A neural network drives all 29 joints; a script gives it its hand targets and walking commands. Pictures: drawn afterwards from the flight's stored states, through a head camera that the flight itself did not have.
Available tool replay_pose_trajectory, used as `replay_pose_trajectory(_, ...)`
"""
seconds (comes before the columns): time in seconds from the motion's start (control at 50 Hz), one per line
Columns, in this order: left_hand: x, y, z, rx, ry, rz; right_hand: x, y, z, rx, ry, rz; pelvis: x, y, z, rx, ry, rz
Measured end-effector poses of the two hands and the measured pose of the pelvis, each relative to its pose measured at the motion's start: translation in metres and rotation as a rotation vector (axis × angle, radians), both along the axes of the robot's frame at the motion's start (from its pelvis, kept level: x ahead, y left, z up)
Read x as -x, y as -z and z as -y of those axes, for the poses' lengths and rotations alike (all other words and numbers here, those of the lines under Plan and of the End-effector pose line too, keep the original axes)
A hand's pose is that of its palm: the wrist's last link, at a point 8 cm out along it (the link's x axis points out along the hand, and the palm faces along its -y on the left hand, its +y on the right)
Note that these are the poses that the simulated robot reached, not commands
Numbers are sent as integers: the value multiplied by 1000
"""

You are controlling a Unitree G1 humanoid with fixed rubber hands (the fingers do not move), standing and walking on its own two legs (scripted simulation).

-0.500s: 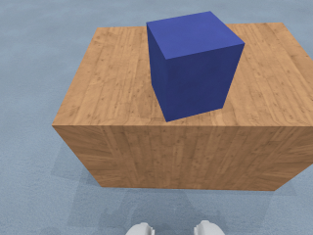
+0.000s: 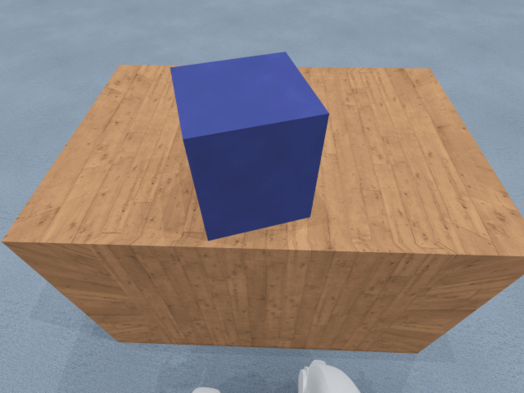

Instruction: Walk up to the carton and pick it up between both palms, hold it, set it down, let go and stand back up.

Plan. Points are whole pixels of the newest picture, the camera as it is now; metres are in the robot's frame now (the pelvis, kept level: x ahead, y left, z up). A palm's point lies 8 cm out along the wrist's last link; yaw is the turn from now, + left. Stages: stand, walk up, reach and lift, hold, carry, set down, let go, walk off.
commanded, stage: walk up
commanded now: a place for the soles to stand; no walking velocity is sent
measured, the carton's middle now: (245, 148) +0.53 +0.06 +0.07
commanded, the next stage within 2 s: none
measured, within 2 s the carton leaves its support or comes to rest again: neither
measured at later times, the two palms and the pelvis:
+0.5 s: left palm out of the picture +0.15 +0.28 -0.03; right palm out of the picture +0.08 -0.36 -0.09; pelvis +0.07 -0.05 +0.05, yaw -1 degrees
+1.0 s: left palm out of the picture +0.13 +0.33 -0.06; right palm out of the picture +0.11 -0.30 -0.07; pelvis +0.07 +0.02 +0.04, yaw +0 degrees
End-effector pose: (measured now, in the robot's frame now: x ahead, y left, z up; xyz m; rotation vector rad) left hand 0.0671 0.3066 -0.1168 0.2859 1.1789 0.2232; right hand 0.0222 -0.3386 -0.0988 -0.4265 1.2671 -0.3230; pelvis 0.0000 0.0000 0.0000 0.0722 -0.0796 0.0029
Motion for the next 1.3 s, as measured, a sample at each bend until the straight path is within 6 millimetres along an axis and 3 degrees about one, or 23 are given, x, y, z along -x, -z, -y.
replay_pose_trajectory(0.08, -8, -27, 18, -16, -8, -7, -26, -17, 16, -22, -19, 18, -11, -23, 20, 7, -5, -13)
replay_pose_trajectory(0.16, -21, -53, 26, -54, -12, 0, -35, -25, 25, -55, -12, -14, -24, -40, 33, 22, -6, -17)
replay_pose_trajectory(0.26, -43, -74, 31, -100, 1, 15, -38, -21, 29, -99, 18, -67, -41, -50, 43, 31, 6, -20)
replay_pose_trajectory(0.38, -65, -85, 31, -139, 9, 17, -44, -10, 27, -136, 47, -113, -60, -50, 48, 47, 21, -21)
replay_pose_trajectory(0.52, -80, -83, 27, -145, 10, 23, -58, -9, 22, -135, 43, -101, -72, -48, 44, 68, 30, -13)
replay_pose_trajectory(0.66, -83, -71, 17, -114, 18, 15, -68, -16, 9, -113, 35, -76, -75, -46, 28, 93, 32, -12)
replay_pose_trajectory(0.84, -75, -56, -13, -80, 14, -1, -70, -22, -24, -101, 6, -70, -69, -43, -5, 112, 23, -15)
replay_pose_trajectory(1.02, -66, -54, -30, -69, -2, 9, -88, -28, -44, -89, -44, -4, -64, -43, -23, 114, 8, -1)
replay_pose_trajectory(1.3, -61, -54, -35, -63, -7, 9, -100, -30, -51, -92, -70, 39, -61, -43, -28, 111, 3, 5)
